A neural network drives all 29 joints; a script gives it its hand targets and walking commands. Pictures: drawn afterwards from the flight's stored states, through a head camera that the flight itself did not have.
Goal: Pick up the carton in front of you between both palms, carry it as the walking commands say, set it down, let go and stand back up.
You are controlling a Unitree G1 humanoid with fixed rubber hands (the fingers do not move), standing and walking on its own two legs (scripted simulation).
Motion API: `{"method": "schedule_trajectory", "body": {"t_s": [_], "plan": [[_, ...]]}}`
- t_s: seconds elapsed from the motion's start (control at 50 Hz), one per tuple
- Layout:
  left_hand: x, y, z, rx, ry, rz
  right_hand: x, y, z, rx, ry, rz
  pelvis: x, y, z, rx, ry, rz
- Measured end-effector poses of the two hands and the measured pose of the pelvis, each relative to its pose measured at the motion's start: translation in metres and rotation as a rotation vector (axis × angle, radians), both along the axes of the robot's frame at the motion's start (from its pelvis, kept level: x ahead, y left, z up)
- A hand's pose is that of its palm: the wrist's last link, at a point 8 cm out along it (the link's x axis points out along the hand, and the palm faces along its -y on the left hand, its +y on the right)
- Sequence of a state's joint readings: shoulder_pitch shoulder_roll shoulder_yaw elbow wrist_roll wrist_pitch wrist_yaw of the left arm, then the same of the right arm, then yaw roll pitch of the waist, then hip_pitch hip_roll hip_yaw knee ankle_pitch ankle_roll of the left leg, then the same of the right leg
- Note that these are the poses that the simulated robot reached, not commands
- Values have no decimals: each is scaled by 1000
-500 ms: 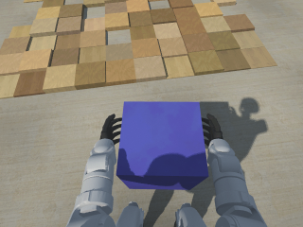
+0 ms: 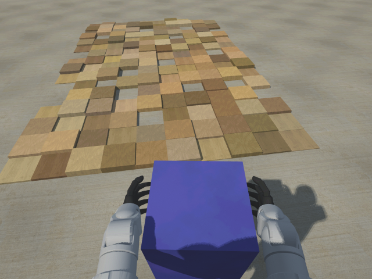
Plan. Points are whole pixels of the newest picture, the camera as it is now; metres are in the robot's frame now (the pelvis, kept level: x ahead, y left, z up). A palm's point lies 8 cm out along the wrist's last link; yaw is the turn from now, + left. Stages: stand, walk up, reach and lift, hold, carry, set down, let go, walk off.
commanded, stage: reach and lift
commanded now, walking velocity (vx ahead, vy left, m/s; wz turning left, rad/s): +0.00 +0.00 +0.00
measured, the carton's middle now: (197, 223) +0.29 +0.00 -0.05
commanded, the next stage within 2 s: hold in 1.02 s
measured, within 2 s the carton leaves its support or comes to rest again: neither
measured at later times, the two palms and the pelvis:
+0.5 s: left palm (131, 205) +0.29 +0.15 +0.04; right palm (266, 207) +0.29 -0.15 +0.03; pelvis -0.01 +0.00 +0.01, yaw +0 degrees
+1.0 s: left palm (130, 202) +0.29 +0.15 +0.05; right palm (267, 204) +0.30 -0.15 +0.05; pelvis +0.01 +0.00 +0.01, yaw +0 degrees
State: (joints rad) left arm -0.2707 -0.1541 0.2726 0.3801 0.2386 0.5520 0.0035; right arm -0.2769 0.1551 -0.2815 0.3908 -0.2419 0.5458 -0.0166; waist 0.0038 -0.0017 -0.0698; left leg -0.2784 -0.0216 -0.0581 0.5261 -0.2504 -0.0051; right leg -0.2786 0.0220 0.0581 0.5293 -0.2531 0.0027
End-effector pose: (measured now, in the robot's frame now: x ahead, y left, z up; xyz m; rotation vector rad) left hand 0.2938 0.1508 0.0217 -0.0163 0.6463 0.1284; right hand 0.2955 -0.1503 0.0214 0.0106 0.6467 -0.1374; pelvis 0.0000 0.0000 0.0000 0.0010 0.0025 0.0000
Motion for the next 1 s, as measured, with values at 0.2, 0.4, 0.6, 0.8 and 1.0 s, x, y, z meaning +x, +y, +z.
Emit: {"method": "schedule_trajectory", "body": {"t_s": [0.2,0.4,0.6,0.8,1.0], "plan": [[-6,0,7,3,34,-8,-8,-1,6,-6,34,2,-11,1,2,1,-78,-3],[-3,0,11,1,18,-4,-3,0,11,-2,18,3,-12,2,4,0,-84,-2],[2,0,16,21,20,-21,0,0,16,-20,21,15,-1,1,8,0,-90,-2],[2,0,20,34,24,-29,2,0,20,-34,25,27,7,0,10,0,-98,0],[0,0,24,34,21,-28,0,0,24,-34,22,27,7,0,11,0,-109,1]]}}
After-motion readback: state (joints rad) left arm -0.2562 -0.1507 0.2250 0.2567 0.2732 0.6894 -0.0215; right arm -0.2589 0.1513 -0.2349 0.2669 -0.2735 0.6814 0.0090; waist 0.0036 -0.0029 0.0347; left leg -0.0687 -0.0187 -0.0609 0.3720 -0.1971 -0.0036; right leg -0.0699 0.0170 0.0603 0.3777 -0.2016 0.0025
